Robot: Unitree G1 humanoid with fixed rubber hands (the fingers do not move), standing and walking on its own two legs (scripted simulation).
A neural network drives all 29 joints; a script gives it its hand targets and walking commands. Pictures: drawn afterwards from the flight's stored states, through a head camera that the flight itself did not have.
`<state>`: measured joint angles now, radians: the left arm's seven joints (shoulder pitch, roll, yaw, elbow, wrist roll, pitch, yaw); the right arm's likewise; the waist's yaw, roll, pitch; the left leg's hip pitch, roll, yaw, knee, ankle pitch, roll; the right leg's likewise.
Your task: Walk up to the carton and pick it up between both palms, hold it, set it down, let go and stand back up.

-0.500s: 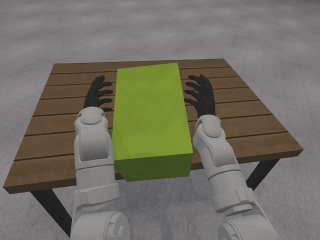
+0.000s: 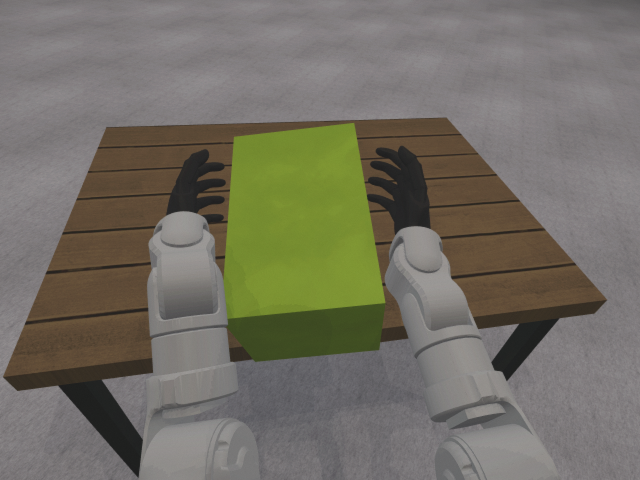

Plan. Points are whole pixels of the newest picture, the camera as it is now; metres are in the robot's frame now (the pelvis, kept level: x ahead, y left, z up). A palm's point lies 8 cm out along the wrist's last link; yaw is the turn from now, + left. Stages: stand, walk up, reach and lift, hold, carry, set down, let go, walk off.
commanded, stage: hold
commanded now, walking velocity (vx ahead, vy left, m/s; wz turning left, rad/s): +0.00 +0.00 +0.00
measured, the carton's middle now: (305, 241) +0.40 +0.00 +0.11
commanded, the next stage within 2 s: none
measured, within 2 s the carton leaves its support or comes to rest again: neither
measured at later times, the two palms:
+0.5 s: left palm (191, 228) +0.36 +0.13 +0.18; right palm (411, 230) +0.35 -0.12 +0.17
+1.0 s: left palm (186, 230) +0.36 +0.13 +0.17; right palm (406, 231) +0.35 -0.12 +0.17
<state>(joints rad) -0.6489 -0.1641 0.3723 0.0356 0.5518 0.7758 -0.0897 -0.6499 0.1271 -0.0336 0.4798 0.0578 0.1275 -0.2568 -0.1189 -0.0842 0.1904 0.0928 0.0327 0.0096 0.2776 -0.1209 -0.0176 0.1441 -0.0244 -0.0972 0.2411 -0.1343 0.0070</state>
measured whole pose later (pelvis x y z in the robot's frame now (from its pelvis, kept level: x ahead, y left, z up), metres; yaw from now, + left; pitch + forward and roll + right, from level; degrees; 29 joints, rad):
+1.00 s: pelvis +0.00 +0.00 +0.00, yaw -1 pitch -14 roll -1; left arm -0.57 -0.17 0.33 -0.04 0.53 0.77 -0.07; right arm -0.58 0.11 0.02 0.45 0.09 0.09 -0.27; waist -0.10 -0.09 0.20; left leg 0.10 0.04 0.02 0.29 -0.13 -0.02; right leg 0.15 -0.02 -0.09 0.23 -0.13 0.00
